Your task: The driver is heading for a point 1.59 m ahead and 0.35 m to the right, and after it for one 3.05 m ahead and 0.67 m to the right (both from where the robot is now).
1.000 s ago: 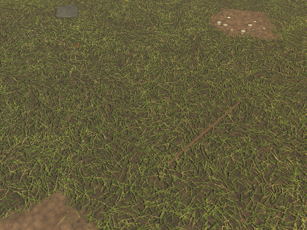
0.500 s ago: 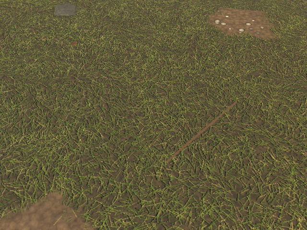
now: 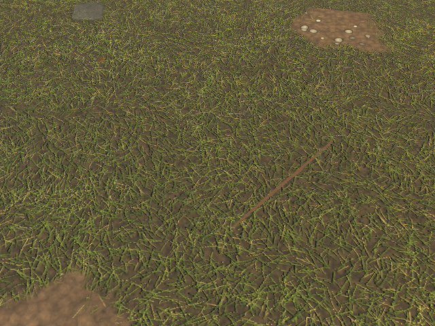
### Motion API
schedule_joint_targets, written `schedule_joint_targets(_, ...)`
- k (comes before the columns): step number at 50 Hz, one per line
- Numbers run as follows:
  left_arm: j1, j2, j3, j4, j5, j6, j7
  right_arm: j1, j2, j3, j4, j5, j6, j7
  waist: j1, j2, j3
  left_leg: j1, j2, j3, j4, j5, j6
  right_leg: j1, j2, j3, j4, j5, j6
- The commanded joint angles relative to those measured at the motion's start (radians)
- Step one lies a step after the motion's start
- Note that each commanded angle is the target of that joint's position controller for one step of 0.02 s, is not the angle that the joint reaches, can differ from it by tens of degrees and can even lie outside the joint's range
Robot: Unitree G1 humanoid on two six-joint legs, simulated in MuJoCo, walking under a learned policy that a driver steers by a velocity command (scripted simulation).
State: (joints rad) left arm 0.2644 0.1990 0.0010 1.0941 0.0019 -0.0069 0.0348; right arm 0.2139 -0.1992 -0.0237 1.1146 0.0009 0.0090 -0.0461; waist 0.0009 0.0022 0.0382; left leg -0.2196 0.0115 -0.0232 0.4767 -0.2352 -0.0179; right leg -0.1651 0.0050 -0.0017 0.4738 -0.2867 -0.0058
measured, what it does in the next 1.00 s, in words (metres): stands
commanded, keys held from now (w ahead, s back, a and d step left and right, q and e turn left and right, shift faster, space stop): no key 0.90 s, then w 0.10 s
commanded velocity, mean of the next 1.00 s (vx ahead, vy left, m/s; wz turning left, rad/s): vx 0.01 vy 0.00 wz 0.00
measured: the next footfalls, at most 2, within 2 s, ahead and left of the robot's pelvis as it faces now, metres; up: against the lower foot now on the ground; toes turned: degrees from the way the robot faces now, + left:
right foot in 1.64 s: +0.47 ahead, -0.09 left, +0.00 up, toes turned -3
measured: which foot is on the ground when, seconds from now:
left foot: down 0.00-1.00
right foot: down 0.00-1.00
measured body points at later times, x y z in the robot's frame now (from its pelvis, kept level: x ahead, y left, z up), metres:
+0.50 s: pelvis +0.00 +0.00 +0.00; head +0.01 +0.00 +0.45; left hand -0.01 +0.23 -0.16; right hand +0.01 -0.24 -0.16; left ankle +0.01 +0.13 -0.74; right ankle -0.02 -0.12 -0.74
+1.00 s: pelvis +0.01 +0.00 +0.00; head +0.02 +0.00 +0.45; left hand -0.01 +0.23 -0.16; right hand +0.00 -0.24 -0.16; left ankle +0.01 +0.13 -0.74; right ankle -0.02 -0.11 -0.74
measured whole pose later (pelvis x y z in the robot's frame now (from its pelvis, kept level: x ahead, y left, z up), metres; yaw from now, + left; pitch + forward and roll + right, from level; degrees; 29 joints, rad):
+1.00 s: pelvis +0.01 +0.00 +0.00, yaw +0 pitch -1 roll +0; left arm 0.36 0.17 0.02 1.08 -0.02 -0.01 0.04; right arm 0.29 -0.18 -0.02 1.13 0.01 0.00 -0.05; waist 0.00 0.00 0.01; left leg -0.25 0.01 -0.03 0.57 -0.37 0.00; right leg -0.18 0.01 0.00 0.53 -0.35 -0.03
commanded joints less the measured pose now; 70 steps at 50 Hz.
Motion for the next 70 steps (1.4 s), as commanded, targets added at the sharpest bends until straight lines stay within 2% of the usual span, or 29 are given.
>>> schedule_joint_targets(1, 0.059, 0.095, 0.015, -0.017, 0.0, -0.006, 0.003, 0.036, -0.096, -0.013, -0.015, 0.0, -0.006, -0.003, -0.001, -0.002, 0.012, 0.035, 0.01, -0.006, -0.064, 0.127, 0.024, -0.075, -0.025, 0.022, -0.101, 0.114, -0.014)
schedule_joint_targets(45, 0.147, 0.051, 0.022, -0.021, -0.005, -0.009, 0.005, 0.113, -0.063, -0.006, 0.004, 0.004, -0.009, -0.009, -0.002, -0.003, 0.031, 0.019, 0.01, 0.0, -0.057, 0.124, 0.019, -0.079, -0.022, 0.024, -0.096, 0.13, -0.021)
schedule_joint_targets(46, 0.166, 0.043, 0.02, -0.011, -0.005, -0.008, 0.006, 0.132, -0.051, -0.003, 0.015, 0.003, -0.008, -0.01, -0.002, -0.008, 0.005, 0.03, -0.004, 0.017, -0.054, 0.035, 0.02, -0.068, -0.014, 0.018, -0.104, 0.028, -0.025)
schedule_joint_targets(47, 0.172, 0.057, 0.026, -0.009, -0.011, -0.004, 0.01, 0.135, -0.051, -0.005, 0.017, 0.009, -0.007, -0.011, 0.001, -0.022, 0.018, 0.007, -0.031, 0.045, -0.021, -0.112, 0.027, -0.081, -0.007, 0.023, -0.11, -0.148, -0.041)
schedule_joint_targets(48, 0.169, 0.086, 0.036, -0.016, -0.018, -0.003, 0.013, 0.131, -0.058, -0.009, 0.012, 0.014, -0.008, -0.012, 0.004, -0.047, 0.049, -0.045, -0.053, 0.068, 0.023, -0.269, 0.038, -0.11, -0.024, 0.057, -0.126, -0.34, -0.069)
schedule_joint_targets(49, 0.176, 0.106, 0.043, -0.024, -0.023, -0.005, 0.015, 0.11, -0.059, -0.011, -0.003, 0.014, -0.016, -0.011, 0.015, -0.07, 0.095, -0.119, -0.056, 0.071, 0.067, -0.348, 0.049, -0.135, -0.071, 0.124, -0.166, -0.484, -0.102)
schedule_joint_targets(50, 0.208, 0.131, 0.052, -0.025, -0.029, -0.014, 0.013, 0.078, -0.042, -0.007, -0.023, 0.014, -0.031, -0.006, 0.033, -0.117, 0.125, -0.194, -0.054, 0.081, 0.145, -0.325, 0.054, -0.12, -0.148, 0.235, -0.223, -0.57, -0.146)
schedule_joint_targets(51, 0.23, 0.166, 0.066, -0.025, -0.033, -0.025, 0.01, 0.059, -0.017, -0.002, -0.04, 0.017, -0.05, 0.004, 0.043, -0.184, 0.137, -0.245, -0.044, 0.094, 0.26, -0.241, 0.057, -0.096, -0.25, 0.375, -0.291, -0.61, -0.2)
schedule_joint_targets(52, 0.224, 0.178, 0.074, -0.031, -0.032, -0.034, 0.009, 0.034, -0.022, -0.002, -0.056, 0.02, -0.068, 0.014, 0.046, -0.19, 0.164, -0.284, -0.001, 0.056, 0.347, -0.209, 0.072, -0.111, -0.323, 0.474, -0.334, -0.581, -0.245)
schedule_joint_targets(53, 0.204, 0.168, 0.073, -0.044, -0.023, -0.044, 0.007, 0.019, -0.031, -0.007, -0.07, 0.027, -0.082, 0.023, 0.037, -0.174, 0.175, -0.327, 0.026, 0.029, 0.399, -0.251, 0.088, -0.1, -0.348, 0.501, -0.344, -0.523, -0.258)
schedule_joint_targets(54, 0.173, 0.162, 0.072, -0.058, -0.024, -0.052, 0.003, 0.021, -0.033, -0.008, -0.081, 0.034, -0.093, 0.03, 0.019, -0.168, 0.176, -0.341, 0.051, 0.01, 0.367, -0.286, 0.105, -0.08, -0.348, 0.48, -0.332, -0.455, -0.245)
schedule_joint_targets(55, 0.137, 0.154, 0.071, -0.073, -0.034, -0.055, 0.0, 0.037, -0.041, -0.011, -0.082, 0.039, -0.104, 0.035, -0.003, -0.147, 0.161, -0.286, 0.056, 0.016, 0.26, -0.277, 0.117, -0.076, -0.316, 0.408, -0.308, -0.378, -0.211)
schedule_joint_targets(56, 0.094, 0.156, 0.071, -0.086, -0.044, -0.052, -0.003, 0.088, -0.039, -0.015, -0.062, 0.04, -0.112, 0.038, -0.039, -0.127, 0.136, -0.139, 0.029, 0.061, 0.108, -0.202, 0.121, -0.124, -0.253, 0.3, -0.267, -0.306, -0.17)
schedule_joint_targets(57, 0.079, 0.159, 0.072, -0.093, -0.048, -0.046, -0.006, 0.176, -0.04, -0.025, -0.016, 0.034, -0.113, 0.039, -0.07, -0.101, 0.096, 0.051, -0.031, 0.12, 0.014, -0.064, 0.103, -0.199, -0.187, 0.211, -0.2, -0.253, -0.144)
schedule_joint_targets(58, 0.071, 0.154, 0.07, -0.102, -0.046, -0.046, -0.008, 0.266, -0.053, -0.038, 0.023, 0.025, -0.108, 0.04, -0.096, -0.063, 0.066, 0.184, -0.048, 0.109, -0.002, -0.009, 0.084, -0.266, -0.134, 0.148, -0.098, -0.174, -0.123)
schedule_joint_targets(59, 0.037, 0.106, 0.055, -0.121, -0.035, -0.055, -0.014, 0.405, -0.107, -0.058, 0.046, 0.021, -0.106, 0.036, -0.15, 0.103, 0.016, 0.324, 0.101, -0.121, -0.115, -0.104, 0.124, -0.376, -0.046, 0.029, 0.207, -0.055, -0.072)
schedule_joint_targets(60, 0.038, 0.031, 0.037, -0.159, -0.032, -0.076, -0.013, 0.525, -0.238, -0.083, 0.046, 0.026, -0.113, 0.044, -0.167, 0.348, -0.033, 0.437, 0.341, -0.581, -0.293, -0.22, 0.269, -0.584, 0.061, -0.039, 0.522, -0.207, -0.036)
schedule_joint_targets(61, 0.025, 0.055, 0.043, -0.167, -0.048, -0.093, -0.016, 0.46, -0.174, -0.058, 0.035, 0.005, -0.129, 0.046, -0.119, 0.227, 0.008, 0.367, 0.407, -0.724, -0.331, -0.334, 0.317, -0.67, 0.009, 0.079, 0.73, -0.243, -0.056)
schedule_joint_targets(62, 0.008, 0.073, 0.045, -0.176, -0.059, -0.105, -0.025, 0.353, -0.124, -0.043, -0.001, 0.007, -0.139, 0.047, -0.076, 0.129, 0.081, 0.321, 0.382, -0.618, -0.325, -0.335, 0.289, -0.736, -0.048, 0.107, 0.801, -0.142, -0.084)
schedule_joint_targets(63, 0.007, 0.084, 0.048, -0.17, -0.053, -0.113, -0.03, 0.274, -0.105, -0.033, -0.029, 0.008, -0.142, 0.054, -0.049, 0.083, 0.09, 0.289, 0.329, -0.485, -0.33, -0.253, 0.252, -0.731, -0.087, 0.091, 0.79, -0.041, -0.095)
schedule_joint_targets(64, -0.005, 0.106, 0.059, -0.168, -0.039, -0.118, -0.031, 0.236, -0.098, -0.025, -0.044, 0.007, -0.138, 0.06, -0.033, 0.058, 0.095, 0.268, 0.289, -0.38, -0.339, -0.124, 0.221, -0.713, -0.112, 0.08, 0.734, 0.034, -0.096)
schedule_joint_targets(65, -0.017, 0.125, 0.07, -0.168, -0.03, -0.117, -0.036, 0.238, -0.07, -0.015, -0.046, 0.004, -0.131, 0.061, -0.027, 0.063, 0.087, 0.252, 0.243, -0.277, -0.342, 0.009, 0.19, -0.666, -0.129, 0.062, 0.679, 0.08, -0.09)
schedule_joint_targets(66, -0.018, 0.113, 0.071, -0.164, -0.03, -0.111, -0.042, 0.266, -0.056, -0.01, -0.04, 0.001, -0.123, 0.058, -0.029, 0.082, 0.073, 0.247, 0.213, -0.207, -0.341, 0.114, 0.177, -0.633, -0.13, 0.038, 0.645, 0.106, -0.079)
schedule_joint_targets(68, -0.061, 0.077, 0.065, -0.177, -0.027, -0.097, -0.05, 0.316, -0.076, -0.009, -0.032, -0.003, -0.113, 0.046, -0.035, 0.079, 0.07, 0.244, 0.194, -0.136, -0.342, 0.261, 0.185, -0.636, -0.125, 0.001, 0.583, 0.146, -0.049)
schedule_joint_targets(70, -0.175, 0.055, 0.053, -0.225, -0.024, -0.092, -0.051, 0.314, -0.106, -0.012, -0.046, -0.007, -0.106, 0.033, -0.048, 0.061, 0.096, 0.206, 0.189, -0.1, -0.362, 0.304, 0.194, -0.636, -0.116, -0.016, 0.436, 0.204, -0.027)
